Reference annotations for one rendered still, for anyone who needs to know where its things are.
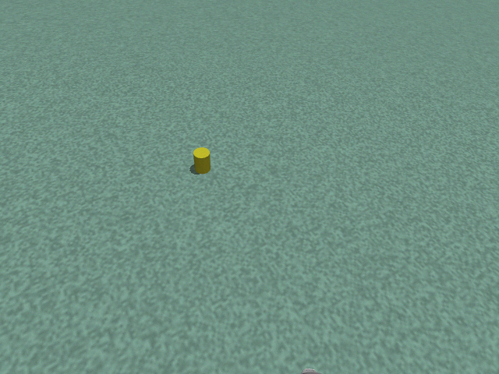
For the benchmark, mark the can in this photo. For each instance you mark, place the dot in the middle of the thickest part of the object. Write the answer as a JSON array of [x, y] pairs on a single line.
[[202, 160]]

